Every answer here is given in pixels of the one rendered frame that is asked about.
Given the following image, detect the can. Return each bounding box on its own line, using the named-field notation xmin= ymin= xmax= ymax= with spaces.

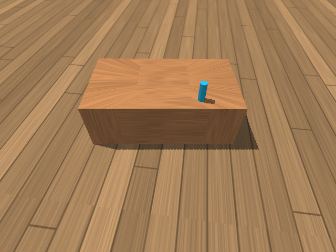
xmin=198 ymin=81 xmax=208 ymax=102

